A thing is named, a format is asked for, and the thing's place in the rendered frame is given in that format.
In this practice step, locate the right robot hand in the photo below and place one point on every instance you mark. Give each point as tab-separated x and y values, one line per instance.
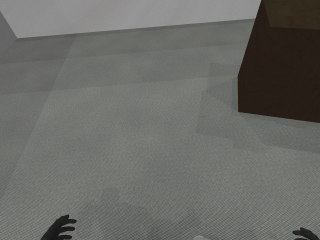
305	233

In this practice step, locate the pedestal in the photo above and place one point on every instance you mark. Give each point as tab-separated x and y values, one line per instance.
280	72

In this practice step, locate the left robot hand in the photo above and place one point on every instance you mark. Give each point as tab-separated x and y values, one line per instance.
56	228

